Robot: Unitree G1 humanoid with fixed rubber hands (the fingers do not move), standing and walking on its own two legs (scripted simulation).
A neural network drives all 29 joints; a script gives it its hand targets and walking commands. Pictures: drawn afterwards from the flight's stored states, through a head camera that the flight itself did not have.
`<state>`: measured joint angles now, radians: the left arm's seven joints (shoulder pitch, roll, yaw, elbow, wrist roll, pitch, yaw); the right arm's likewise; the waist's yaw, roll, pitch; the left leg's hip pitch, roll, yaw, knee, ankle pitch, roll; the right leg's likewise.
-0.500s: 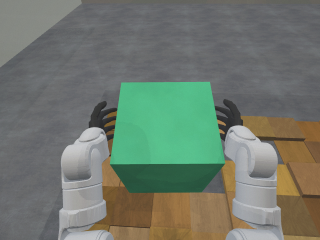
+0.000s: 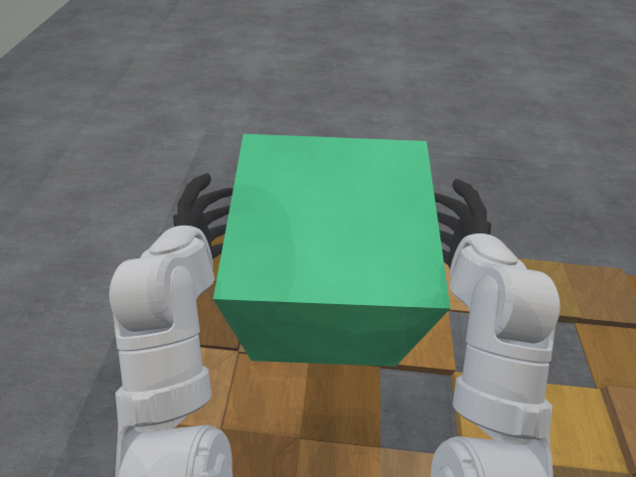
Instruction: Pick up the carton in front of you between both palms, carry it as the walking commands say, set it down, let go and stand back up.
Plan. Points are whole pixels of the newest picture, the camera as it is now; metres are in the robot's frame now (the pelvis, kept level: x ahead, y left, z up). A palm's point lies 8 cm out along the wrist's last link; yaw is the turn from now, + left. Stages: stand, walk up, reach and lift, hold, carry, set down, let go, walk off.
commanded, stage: carry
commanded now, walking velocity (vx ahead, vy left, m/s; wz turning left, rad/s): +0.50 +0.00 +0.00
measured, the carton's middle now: (328, 263) +0.37 +0.00 +0.05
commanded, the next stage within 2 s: none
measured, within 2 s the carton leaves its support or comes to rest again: neither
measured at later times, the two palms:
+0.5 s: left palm (252, 110) +0.67 +0.12 +0.07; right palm (421, 104) +0.70 -0.18 +0.07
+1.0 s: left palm (289, 1) +1.03 +0.06 +0.11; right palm (427, 7) +0.99 -0.24 +0.12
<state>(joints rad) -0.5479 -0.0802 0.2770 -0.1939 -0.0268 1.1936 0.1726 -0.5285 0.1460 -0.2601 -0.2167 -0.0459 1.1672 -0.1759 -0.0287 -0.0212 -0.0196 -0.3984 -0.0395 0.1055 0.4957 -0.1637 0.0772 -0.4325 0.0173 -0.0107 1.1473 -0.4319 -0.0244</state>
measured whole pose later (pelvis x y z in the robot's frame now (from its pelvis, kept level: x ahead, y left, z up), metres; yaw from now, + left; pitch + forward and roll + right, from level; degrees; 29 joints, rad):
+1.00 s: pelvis +0.68 -0.04 -0.03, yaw -2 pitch +5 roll +0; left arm -0.46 -0.14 0.26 -0.28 0.05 1.10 0.18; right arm -0.50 0.09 -0.21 -0.23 0.05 1.09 -0.21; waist -0.11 0.02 -0.03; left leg -0.28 0.00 0.07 0.50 -0.30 0.04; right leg -0.66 -0.01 -0.03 0.94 -0.38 -0.04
